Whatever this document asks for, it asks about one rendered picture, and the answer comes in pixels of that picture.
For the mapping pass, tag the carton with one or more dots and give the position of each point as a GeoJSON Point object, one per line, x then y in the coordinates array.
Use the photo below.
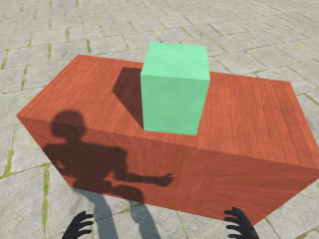
{"type": "Point", "coordinates": [174, 84]}

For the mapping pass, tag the left robot hand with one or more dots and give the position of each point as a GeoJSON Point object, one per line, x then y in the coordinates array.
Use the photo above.
{"type": "Point", "coordinates": [73, 232]}

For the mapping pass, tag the right robot hand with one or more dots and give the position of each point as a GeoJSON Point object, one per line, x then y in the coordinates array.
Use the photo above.
{"type": "Point", "coordinates": [245, 227]}

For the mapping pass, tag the pedestal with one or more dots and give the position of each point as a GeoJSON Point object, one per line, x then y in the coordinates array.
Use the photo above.
{"type": "Point", "coordinates": [253, 150]}

